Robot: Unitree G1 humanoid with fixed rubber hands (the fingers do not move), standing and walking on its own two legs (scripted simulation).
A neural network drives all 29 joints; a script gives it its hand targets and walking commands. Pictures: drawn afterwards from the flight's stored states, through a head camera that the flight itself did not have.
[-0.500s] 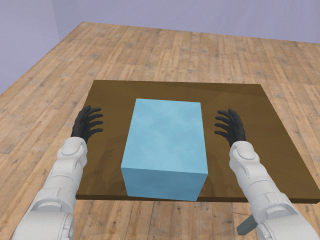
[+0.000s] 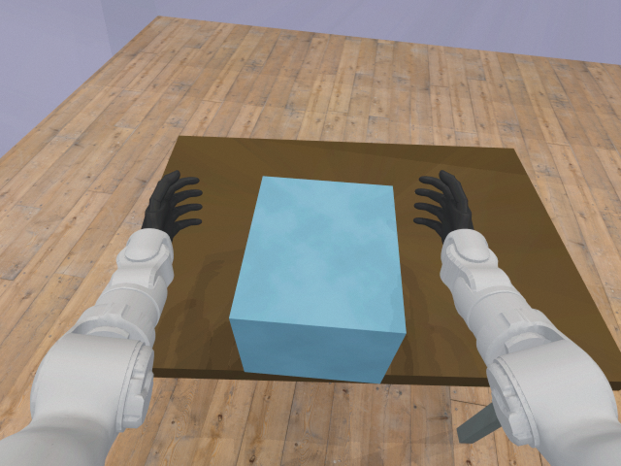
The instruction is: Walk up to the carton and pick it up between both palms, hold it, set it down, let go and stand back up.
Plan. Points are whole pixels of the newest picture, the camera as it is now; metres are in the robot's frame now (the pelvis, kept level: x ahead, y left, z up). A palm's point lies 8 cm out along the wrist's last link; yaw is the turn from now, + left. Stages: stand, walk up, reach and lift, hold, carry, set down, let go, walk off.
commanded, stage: reach and lift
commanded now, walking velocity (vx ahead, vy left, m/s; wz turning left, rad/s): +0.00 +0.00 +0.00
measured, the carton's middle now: (319, 277) +0.43 +0.01 -0.05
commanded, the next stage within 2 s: none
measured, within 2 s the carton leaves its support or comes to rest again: neither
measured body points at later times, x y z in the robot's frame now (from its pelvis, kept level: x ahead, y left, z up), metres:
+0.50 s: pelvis -0.03 +0.00 -0.04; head +0.07 +0.02 +0.39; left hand +0.42 +0.22 -0.01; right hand +0.42 -0.16 +0.00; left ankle +0.00 +0.12 -0.73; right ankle +0.01 -0.09 -0.73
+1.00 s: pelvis -0.03 +0.00 -0.04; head +0.08 +0.02 +0.40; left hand +0.43 +0.18 -0.02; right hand +0.43 -0.13 +0.00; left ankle +0.00 +0.12 -0.73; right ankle +0.01 -0.09 -0.73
